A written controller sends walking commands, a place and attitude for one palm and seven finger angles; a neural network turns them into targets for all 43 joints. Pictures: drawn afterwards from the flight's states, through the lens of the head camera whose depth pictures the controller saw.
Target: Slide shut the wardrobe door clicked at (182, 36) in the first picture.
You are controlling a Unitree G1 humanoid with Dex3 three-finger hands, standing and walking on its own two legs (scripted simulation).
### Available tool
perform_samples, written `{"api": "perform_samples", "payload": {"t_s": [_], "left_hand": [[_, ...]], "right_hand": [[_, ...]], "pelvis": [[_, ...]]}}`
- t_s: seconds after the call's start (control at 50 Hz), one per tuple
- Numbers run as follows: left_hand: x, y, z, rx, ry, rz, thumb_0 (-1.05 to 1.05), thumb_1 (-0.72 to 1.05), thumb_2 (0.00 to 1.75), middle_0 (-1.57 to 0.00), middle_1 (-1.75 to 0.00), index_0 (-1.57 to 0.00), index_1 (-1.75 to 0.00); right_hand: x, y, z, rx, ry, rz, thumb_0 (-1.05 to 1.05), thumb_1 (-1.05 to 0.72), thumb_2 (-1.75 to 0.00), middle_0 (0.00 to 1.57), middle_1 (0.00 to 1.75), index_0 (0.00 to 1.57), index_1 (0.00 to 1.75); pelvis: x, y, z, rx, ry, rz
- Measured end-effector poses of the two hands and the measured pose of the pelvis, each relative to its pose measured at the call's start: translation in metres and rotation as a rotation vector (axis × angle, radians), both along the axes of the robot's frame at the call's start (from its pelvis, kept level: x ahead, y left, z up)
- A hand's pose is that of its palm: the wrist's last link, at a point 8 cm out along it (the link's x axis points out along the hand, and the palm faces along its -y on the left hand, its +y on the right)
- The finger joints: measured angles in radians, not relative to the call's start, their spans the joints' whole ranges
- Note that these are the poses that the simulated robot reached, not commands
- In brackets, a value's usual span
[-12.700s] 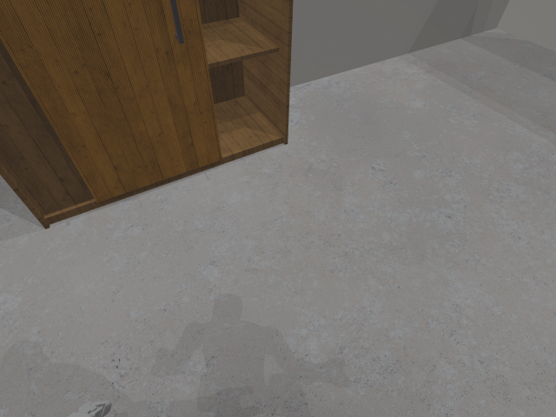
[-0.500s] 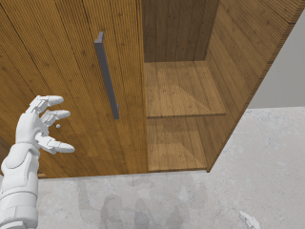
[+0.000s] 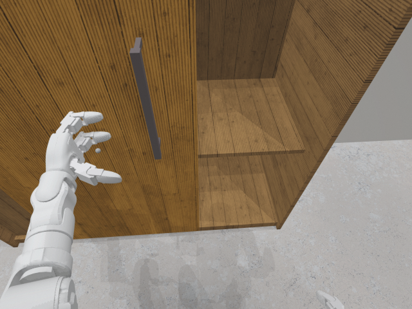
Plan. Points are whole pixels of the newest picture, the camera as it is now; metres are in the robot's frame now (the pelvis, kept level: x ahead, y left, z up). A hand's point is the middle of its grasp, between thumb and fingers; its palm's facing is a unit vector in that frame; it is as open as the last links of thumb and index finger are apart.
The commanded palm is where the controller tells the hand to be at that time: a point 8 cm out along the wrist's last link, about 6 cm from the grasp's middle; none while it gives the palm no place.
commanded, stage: move the hooked fingers beside the handle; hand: left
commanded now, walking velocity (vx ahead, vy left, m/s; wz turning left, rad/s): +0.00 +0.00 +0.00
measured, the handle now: (149, 108) +0.51 +0.13 +0.10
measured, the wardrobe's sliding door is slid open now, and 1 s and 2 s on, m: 0.39 0.39 0.39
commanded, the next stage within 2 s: feel for the door with the fingertips in 1.28 s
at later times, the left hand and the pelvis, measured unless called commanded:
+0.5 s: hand (121, 127) +0.46 +0.19 +0.10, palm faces +0.09 -1.00 +0.00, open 14.0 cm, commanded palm +0.43 +0.25 +0.09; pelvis +0.00 +0.00 -0.01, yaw -1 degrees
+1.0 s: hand (121, 129) +0.46 +0.19 +0.09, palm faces +0.10 -0.99 +0.01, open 14.0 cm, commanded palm +0.43 +0.25 +0.08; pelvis +0.00 -0.01 -0.01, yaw -1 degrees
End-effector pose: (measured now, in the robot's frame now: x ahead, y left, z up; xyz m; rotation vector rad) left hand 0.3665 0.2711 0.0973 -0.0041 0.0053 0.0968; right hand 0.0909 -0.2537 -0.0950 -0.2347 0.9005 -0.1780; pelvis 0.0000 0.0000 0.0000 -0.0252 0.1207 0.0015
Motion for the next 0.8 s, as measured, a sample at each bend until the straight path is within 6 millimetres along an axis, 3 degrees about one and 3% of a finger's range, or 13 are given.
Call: {"api": "perform_samples", "payload": {"t_s": [0.56,0.8], "left_hand": [[0.072,-0.033,-0.003,-0.005,-0.004,-0.004,-0.01,-0.5,0.3,-0.3,-1.2,-0.3,-1.2],[0.066,-0.023,-0.01,0.012,-0.004,0.016,-0.01,-0.5,0.3,-0.31,-1.21,-0.31,-1.2]], "right_hand": [[-0.085,-0.007,-0.022,0.01,0.266,-0.107,0.01,-0.9,-0.89,0.2,0.3,0.2,0.3],[-0.084,-0.011,-0.023,0.018,0.282,-0.126,0.01,-0.9,-0.89,0.2,0.3,0.2,0.3]], "pelvis": [[-0.004,0.0,-0.012,-0.004,0.086,-0.024],[-0.002,-0.004,-0.013,-0.005,0.095,-0.03]]}}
